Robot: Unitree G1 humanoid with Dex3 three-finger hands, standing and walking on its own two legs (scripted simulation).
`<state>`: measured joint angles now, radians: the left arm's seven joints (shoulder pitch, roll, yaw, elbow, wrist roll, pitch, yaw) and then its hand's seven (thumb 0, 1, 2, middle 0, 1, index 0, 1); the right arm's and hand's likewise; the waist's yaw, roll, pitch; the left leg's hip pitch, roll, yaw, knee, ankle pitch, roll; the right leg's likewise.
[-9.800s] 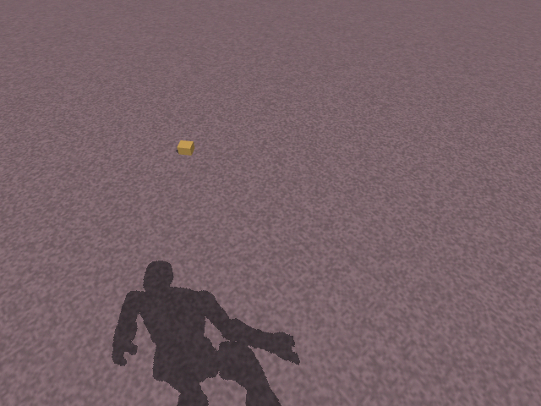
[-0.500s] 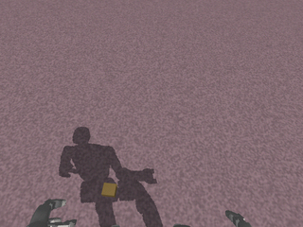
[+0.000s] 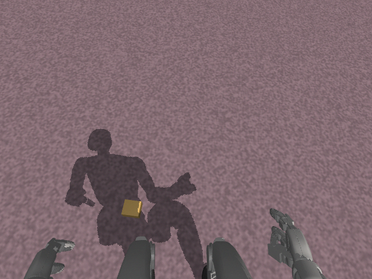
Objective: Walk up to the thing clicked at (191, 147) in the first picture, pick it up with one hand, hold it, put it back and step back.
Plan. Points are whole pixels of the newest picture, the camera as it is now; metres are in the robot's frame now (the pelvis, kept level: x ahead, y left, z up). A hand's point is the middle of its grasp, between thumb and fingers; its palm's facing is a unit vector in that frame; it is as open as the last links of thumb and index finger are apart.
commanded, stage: rise first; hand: left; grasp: from above
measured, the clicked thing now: (132, 208) +0.39 +0.21 -0.63
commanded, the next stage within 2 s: approach in 1.96 s
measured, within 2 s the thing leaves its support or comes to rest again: neither
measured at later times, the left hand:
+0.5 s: hand (92, 234) +0.25 +0.28 -0.35, palm faces -0.50 -0.41 -0.76, open 13.3 cm
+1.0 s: hand (103, 221) +0.31 +0.29 -0.45, palm faces -0.51 -0.14 -0.85, open 13.4 cm
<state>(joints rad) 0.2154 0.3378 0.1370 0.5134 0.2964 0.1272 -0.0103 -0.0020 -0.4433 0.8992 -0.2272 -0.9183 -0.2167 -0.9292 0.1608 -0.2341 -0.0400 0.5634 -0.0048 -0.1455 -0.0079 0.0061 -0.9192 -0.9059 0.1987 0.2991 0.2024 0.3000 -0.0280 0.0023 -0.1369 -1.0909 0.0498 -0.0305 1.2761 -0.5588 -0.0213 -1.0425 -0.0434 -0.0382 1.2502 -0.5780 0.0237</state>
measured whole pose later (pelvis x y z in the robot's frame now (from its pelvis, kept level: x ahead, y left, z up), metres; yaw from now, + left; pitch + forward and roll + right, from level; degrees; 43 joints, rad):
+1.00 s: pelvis -0.09 +0.00 -0.30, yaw -5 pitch +31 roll -6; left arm -0.63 0.68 0.15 1.16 1.13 -0.41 0.23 0.00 -0.38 0.95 -0.19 -0.82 -0.19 -0.82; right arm 0.11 -0.28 -0.05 0.76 -0.11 -0.02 0.11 0.00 -0.89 -0.90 0.20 0.30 0.20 0.30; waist -0.10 -0.01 -0.08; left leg -2.23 0.02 -0.14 2.31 -0.64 -0.03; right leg -2.14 -0.02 -0.05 2.26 -0.67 0.03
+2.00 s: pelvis -0.07 +0.00 -0.34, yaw -6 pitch +32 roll -6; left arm -0.77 0.73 0.14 1.40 1.36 -0.45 0.45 0.00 -0.17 0.74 -0.38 -0.65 -0.39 -0.65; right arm 0.05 -0.25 -0.02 0.82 -0.20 0.01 0.13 0.00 -0.92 -0.90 0.20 0.30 0.20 0.30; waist -0.15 -0.03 -0.07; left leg -2.33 0.01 -0.16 2.44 -0.67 -0.05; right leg -2.25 -0.01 -0.05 2.39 -0.70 0.03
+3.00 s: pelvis -0.07 +0.00 -0.33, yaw -6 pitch +32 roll -6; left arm -0.82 0.65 -0.02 1.37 1.34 -0.38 0.47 0.00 -0.34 0.87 -0.23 -0.89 -0.25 -0.87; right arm 0.07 -0.26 -0.03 0.81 -0.18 -0.02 0.13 0.00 -0.92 -0.90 0.20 0.30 0.20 0.30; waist -0.14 -0.04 -0.09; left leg -2.31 0.01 -0.15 2.41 -0.67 -0.03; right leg -2.23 -0.01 -0.03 2.36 -0.71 0.04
